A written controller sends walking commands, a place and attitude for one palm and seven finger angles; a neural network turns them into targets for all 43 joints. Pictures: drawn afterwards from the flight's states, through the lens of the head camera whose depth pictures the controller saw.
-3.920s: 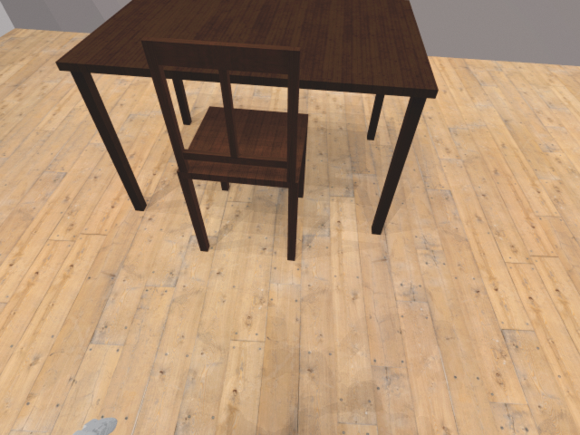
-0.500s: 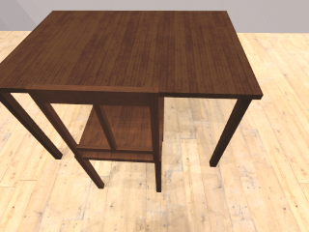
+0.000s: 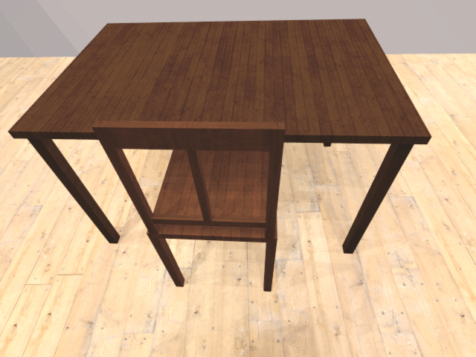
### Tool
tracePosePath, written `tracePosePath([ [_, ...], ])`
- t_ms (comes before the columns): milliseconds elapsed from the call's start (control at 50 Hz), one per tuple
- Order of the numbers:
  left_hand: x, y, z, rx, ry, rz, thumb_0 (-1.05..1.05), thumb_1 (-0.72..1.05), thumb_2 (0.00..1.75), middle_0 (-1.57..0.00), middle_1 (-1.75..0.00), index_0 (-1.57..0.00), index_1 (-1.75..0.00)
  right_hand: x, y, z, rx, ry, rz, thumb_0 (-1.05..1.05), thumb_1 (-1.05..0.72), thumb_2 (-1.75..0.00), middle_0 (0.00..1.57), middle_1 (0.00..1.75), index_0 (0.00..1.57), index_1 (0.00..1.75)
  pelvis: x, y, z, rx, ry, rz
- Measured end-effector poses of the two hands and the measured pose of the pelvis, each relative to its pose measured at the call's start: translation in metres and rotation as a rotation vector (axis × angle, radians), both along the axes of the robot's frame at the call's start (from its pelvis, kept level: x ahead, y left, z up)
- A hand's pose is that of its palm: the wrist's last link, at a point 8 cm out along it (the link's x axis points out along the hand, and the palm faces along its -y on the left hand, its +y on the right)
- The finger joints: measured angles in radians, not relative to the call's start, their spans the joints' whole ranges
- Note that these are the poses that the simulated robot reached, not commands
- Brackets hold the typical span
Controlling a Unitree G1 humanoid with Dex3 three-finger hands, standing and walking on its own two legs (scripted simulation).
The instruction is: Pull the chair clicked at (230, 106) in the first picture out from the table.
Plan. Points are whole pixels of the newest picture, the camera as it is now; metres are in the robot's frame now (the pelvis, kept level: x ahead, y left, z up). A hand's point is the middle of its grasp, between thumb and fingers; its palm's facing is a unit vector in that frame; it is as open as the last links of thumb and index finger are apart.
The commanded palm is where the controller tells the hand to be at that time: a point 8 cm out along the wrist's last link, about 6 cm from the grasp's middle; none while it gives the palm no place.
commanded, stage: come to a stop and stand still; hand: left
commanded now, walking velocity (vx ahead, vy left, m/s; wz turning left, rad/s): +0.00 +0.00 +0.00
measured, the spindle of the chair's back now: (201, 187) +0.51 +0.14 -0.09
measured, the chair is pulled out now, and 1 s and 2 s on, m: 0.00 0.00 0.00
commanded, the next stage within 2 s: look again from close up in 0.12 s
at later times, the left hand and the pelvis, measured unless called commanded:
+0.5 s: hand out of the picture +0.05 +0.16 -0.16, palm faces +0.00 -0.98 -0.21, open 7.3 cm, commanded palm none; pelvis +0.04 -0.02 +0.01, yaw +0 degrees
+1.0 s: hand out of the picture +0.06 +0.14 -0.16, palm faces +0.02 -0.98 -0.21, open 7.3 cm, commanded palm none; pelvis +0.06 -0.04 +0.01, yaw +0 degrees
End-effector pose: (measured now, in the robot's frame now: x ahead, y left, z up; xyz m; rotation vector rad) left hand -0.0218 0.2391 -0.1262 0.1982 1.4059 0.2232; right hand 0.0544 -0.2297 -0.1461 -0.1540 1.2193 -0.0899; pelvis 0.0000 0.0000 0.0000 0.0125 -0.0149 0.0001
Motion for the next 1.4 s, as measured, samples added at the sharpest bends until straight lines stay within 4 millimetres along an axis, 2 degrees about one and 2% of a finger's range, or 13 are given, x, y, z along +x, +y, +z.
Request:
tracePosePath([
  [60, -0.006, -0.003, -0.001, -0.017, 0.027, 0.003, 0.00, 0.91, 0.90, -0.20, -0.30, -0.20, -0.30, -0.008, 0.001, 0.002, -0.003, 0.026, 0.002, 0.01, -0.93, -0.90, 0.20, 0.30, 0.21, 0.30, 0.001, 0.001, 0.002, 0.001, 0.006, 0.002],
  [140, -0.002, -0.011, -0.003, -0.042, 0.027, 0.002, 0.01, 0.91, 0.90, -0.20, -0.30, -0.20, -0.30, -0.018, 0.001, 0.003, -0.006, 0.071, -0.001, 0.01, -0.92, -0.90, 0.20, 0.30, 0.20, 0.30, 0.006, 0.001, 0.004, 0.001, 0.008, 0.004],
  [280, 0.027, -0.028, -0.007, -0.079, -0.011, -0.025, 0.00, 0.91, 0.90, -0.20, -0.30, -0.20, -0.30, -0.027, 0.001, 0.004, -0.001, 0.121, -0.023, 0.01, -0.91, -0.90, 0.20, 0.30, 0.20, 0.30, 0.017, -0.004, 0.006, 0.002, 0.010, 0.002],
  [340, 0.038, -0.029, -0.007, -0.071, -0.013, -0.038, 0.01, 0.92, 0.90, -0.20, -0.30, -0.20, -0.30, -0.029, 0.001, 0.005, 0.004, 0.137, -0.032, 0.01, -0.91, -0.90, 0.20, 0.30, 0.20, 0.30, 0.022, -0.007, 0.007, 0.002, 0.013, 0.001],
  [520, 0.068, -0.031, -0.005, -0.054, -0.040, -0.045, 0.01, 0.93, 0.90, -0.20, -0.30, -0.20, -0.30, -0.023, -0.001, 0.004, 0.011, 0.174, -0.040, 0.01, -0.91, -0.90, 0.20, 0.30, 0.20, 0.30, 0.039, -0.016, 0.008, -0.001, 0.016, 0.002],
  [680, 0.084, -0.036, -0.005, -0.047, -0.056, -0.040, 0.01, 0.93, 0.90, -0.20, -0.30, -0.20, -0.30, -0.008, -0.008, 0.004, 0.006, 0.169, -0.035, 0.01, -0.91, -0.90, 0.20, 0.30, 0.20, 0.30, 0.050, -0.023, 0.008, 0.000, 0.011, 0.005],
  [940, 0.078, -0.049, -0.006, -0.058, -0.034, -0.023, 0.01, 0.92, 0.90, -0.20, -0.30, -0.20, -0.30, 0.007, -0.022, 0.006, -0.009, 0.154, -0.027, 0.01, -0.91, -0.90, 0.20, 0.30, 0.20, 0.30, 0.058, -0.033, 0.010, 0.000, 0.004, 0.007],
  [1240, 0.062, -0.069, -0.008, -0.078, 0.003, -0.007, 0.00, 0.91, 0.90, -0.20, -0.30, -0.20, -0.30, -0.001, -0.027, 0.006, 0.002, 0.189, -0.030, 0.01, -0.91, -0.90, 0.20, 0.30, 0.20, 0.30, 0.058, -0.043, 0.010, -0.006, 0.010, 0.012],
  [1280, 0.080, -0.057, 0.007, -0.042, -0.127, 0.062, 0.03, 0.94, 0.90, -0.20, -0.30, -0.20, -0.30, 0.006, -0.033, 0.010, -0.023, 0.106, -0.033, 0.02, -0.92, -0.90, 0.20, 0.30, 0.21, 0.30, 0.056, -0.044, 0.008, -0.007, 0.008, 0.011],
  [1340, 0.135, -0.037, 0.053, 0.046, -0.495, 0.082, 0.05, 0.95, 0.89, -0.20, -0.30, -0.20, -0.29, 0.032, -0.046, 0.016, -0.055, -0.091, -0.031, 0.02, -0.92, -0.90, 0.20, 0.30, 0.21, 0.30, 0.053, -0.042, 0.005, -0.004, 0.014, 0.035],
  [1400, 0.195, -0.038, 0.100, 0.043, -0.839, 0.034, 0.04, 0.90, 0.87, -0.19, -0.29, -0.19, -0.29, 0.070, -0.059, 0.023, -0.079, -0.287, -0.001, 0.02, -0.92, -0.90, 0.20, 0.30, 0.21, 0.30, 0.044, -0.040, -0.001, -0.006, 0.033, 0.065],
])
